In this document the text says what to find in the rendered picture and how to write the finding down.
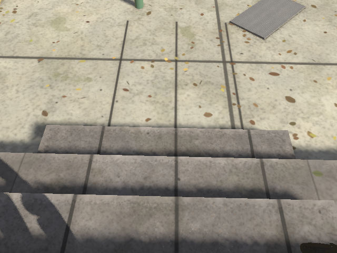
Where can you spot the right robot hand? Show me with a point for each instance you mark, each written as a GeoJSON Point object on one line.
{"type": "Point", "coordinates": [318, 248]}

